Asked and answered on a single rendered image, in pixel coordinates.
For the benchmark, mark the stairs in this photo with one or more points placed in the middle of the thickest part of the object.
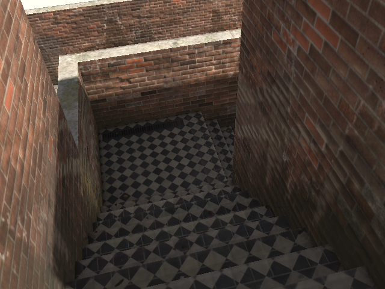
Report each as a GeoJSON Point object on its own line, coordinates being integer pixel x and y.
{"type": "Point", "coordinates": [213, 236]}
{"type": "Point", "coordinates": [223, 140]}

